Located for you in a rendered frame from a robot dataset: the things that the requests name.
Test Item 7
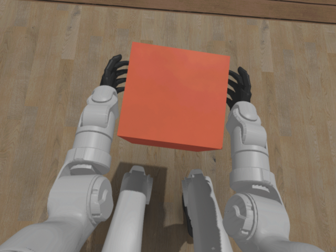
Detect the robot right foot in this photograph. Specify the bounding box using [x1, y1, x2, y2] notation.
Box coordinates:
[183, 199, 193, 237]

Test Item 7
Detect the left robot forearm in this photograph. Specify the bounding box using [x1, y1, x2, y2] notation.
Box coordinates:
[47, 85, 119, 211]

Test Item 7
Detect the robot right hand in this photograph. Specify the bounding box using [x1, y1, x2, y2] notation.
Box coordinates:
[226, 67, 251, 110]

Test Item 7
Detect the robot right thigh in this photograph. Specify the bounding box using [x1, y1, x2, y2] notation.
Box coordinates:
[182, 173, 233, 252]

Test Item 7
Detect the left robot upper arm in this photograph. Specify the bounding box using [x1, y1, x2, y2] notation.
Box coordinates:
[0, 174, 113, 252]

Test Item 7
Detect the right robot upper arm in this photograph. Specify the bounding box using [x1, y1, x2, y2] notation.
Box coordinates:
[222, 192, 325, 252]

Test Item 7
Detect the right robot forearm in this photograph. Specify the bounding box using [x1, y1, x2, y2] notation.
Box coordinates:
[226, 101, 285, 208]

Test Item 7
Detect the robot left hand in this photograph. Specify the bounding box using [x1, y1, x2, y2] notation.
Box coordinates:
[100, 54, 129, 94]

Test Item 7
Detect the carton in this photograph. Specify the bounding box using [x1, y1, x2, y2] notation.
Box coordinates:
[117, 42, 230, 152]

